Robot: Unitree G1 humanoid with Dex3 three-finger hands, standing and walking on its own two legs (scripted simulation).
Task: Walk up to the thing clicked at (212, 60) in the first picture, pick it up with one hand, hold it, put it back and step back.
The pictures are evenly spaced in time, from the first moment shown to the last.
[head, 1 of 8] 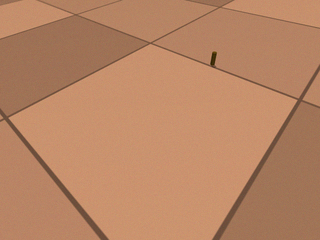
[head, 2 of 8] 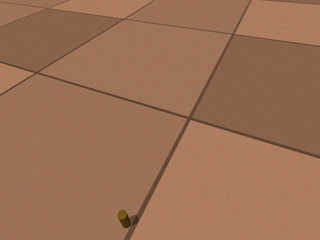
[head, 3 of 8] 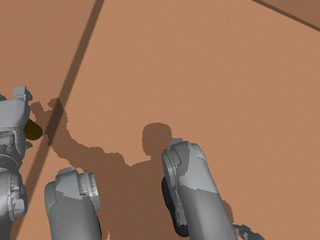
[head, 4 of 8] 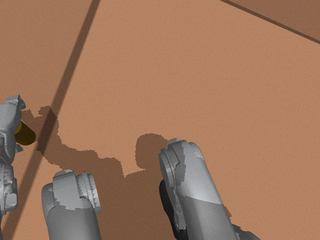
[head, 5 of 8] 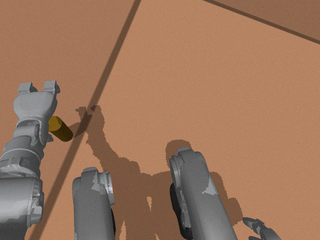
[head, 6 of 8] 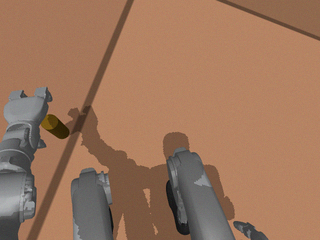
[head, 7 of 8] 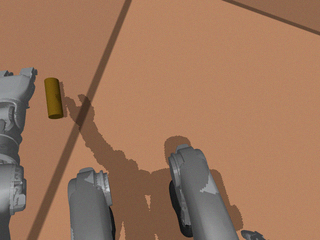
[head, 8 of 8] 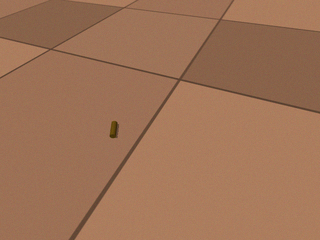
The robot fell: no
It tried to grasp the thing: yes
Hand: left
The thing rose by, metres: 0.01
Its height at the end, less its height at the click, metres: -0.05
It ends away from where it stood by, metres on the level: 0.20
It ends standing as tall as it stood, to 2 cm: no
